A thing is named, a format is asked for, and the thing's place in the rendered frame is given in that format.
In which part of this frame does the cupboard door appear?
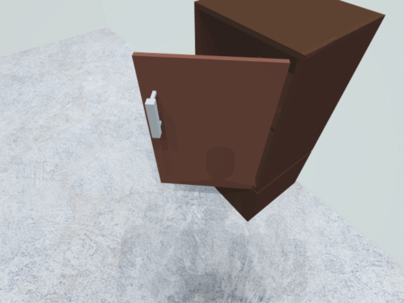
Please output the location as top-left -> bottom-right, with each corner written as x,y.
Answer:
132,52 -> 290,189

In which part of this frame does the handle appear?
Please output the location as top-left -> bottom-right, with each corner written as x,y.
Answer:
145,91 -> 162,138

